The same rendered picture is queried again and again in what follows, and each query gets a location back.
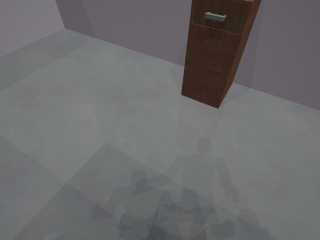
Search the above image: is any handle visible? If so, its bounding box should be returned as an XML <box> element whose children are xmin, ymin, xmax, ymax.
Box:
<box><xmin>204</xmin><ymin>12</ymin><xmax>226</xmax><ymax>22</ymax></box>

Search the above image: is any drawer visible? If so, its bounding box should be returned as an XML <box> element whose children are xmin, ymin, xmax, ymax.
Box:
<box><xmin>193</xmin><ymin>0</ymin><xmax>249</xmax><ymax>34</ymax></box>

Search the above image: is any cabinet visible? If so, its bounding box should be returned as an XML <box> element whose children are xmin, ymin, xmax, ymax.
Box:
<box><xmin>181</xmin><ymin>0</ymin><xmax>262</xmax><ymax>109</ymax></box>

